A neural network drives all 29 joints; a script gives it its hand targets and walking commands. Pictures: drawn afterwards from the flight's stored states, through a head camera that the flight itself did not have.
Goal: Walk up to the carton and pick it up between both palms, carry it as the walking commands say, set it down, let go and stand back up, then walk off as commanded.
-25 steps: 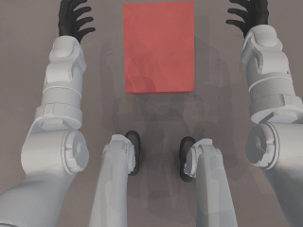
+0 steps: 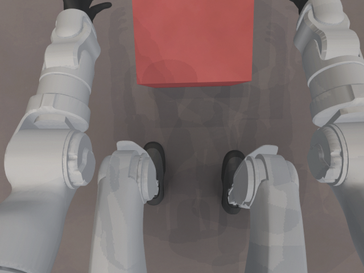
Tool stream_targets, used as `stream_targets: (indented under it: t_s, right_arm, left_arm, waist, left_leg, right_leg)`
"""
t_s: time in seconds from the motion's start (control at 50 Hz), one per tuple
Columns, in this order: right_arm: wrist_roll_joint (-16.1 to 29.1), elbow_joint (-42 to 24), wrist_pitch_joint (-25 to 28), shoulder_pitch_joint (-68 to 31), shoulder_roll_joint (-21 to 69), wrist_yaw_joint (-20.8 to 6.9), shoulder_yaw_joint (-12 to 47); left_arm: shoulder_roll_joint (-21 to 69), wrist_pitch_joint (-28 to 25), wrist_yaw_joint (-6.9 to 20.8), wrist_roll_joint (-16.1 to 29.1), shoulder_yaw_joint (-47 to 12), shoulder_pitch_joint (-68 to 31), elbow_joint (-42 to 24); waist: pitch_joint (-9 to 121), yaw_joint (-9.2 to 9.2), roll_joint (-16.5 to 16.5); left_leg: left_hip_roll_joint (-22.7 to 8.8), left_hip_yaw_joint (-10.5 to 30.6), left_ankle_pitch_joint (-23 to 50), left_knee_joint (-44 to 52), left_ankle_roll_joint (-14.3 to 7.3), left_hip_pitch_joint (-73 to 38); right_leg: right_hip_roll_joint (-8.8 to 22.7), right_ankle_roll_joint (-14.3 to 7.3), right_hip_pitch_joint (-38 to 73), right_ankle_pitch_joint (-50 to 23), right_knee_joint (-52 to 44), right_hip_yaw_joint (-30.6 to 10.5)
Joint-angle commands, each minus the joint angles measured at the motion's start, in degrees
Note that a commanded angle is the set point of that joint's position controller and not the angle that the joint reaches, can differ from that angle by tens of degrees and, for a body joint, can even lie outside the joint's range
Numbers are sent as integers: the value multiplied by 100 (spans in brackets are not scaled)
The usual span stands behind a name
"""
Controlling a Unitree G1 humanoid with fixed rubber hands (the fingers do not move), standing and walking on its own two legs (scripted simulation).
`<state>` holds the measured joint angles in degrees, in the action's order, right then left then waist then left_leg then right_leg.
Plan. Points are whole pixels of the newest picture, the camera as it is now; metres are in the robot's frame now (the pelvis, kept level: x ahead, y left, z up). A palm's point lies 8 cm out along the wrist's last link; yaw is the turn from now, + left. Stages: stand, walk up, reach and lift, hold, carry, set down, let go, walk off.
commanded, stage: reach and lift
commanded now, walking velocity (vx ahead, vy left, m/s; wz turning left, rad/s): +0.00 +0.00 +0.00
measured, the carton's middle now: (191, 24) +0.58 +0.02 -0.32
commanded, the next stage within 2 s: none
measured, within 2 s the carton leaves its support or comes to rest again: leaves its support in 1.98 s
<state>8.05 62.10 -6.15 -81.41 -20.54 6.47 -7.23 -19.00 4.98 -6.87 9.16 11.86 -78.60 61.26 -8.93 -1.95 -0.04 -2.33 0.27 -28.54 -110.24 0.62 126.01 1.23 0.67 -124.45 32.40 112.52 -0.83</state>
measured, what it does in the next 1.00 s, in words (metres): lowers itself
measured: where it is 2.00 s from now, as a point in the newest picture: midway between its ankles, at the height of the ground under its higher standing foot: (192, 188)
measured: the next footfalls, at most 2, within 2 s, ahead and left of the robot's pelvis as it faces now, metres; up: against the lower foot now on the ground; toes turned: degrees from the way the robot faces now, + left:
none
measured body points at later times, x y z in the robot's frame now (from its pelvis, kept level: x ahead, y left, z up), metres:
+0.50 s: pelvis -0.01 +0.00 -0.07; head +0.37 +0.00 +0.15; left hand +0.55 +0.20 -0.26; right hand +0.57 -0.17 -0.26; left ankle +0.12 +0.13 -0.40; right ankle +0.10 -0.13 -0.40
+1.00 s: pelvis -0.01 +0.00 -0.07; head +0.37 +0.01 +0.16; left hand +0.55 +0.18 -0.25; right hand +0.57 -0.15 -0.25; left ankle +0.12 +0.13 -0.40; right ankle +0.10 -0.13 -0.40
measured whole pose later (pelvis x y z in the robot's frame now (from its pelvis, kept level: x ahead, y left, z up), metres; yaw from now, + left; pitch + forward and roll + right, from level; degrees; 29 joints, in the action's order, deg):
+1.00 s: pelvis -0.01 +0.00 -0.07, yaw +0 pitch +36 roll +0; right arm 13.3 69.6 -3.0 -91.3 -20.9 6.5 -1.2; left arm -20.2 1.9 -7.0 14.3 4.5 -89.5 69.8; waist -25.1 -1.8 0.1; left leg -1.9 1.0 -29.3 -123.6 0.8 129.9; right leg 0.8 1.1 -127.9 33.7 126.0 -1.2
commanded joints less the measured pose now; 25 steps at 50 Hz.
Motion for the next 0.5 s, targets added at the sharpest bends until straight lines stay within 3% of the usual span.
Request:
stream_targets:
  t_s: [0.0, 0.34, 0.48]
  right_arm:
    - [101, -445, 174, -1675, -688, 25, 31]
    - [623, 147, 428, -2392, -969, 0, 551]
    - [835, -166, 424, -2614, -1138, 74, 758]
  left_arm:
    - [-783, -173, -38, 96, -68, -1567, -430]
    - [-1085, -413, -22, 553, -655, -2342, 236]
    - [-1211, -417, -102, 800, -855, -2579, -45]
  waist:
    - [6557, -56, 139]
    - [5852, -35, 98]
    - [6589, -36, 55]
  left_leg:
    - [453, -300, 1729, 397, 129, -3752]
    - [310, -144, 1771, -626, 159, -3500]
    - [312, -203, 2004, -841, 146, -4012]
  right_leg:
    - [-392, 118, 3077, -1681, -636, 283]
    - [-273, 168, 2745, -1609, 381, 186]
    - [-278, 165, 3213, -1807, 573, 224]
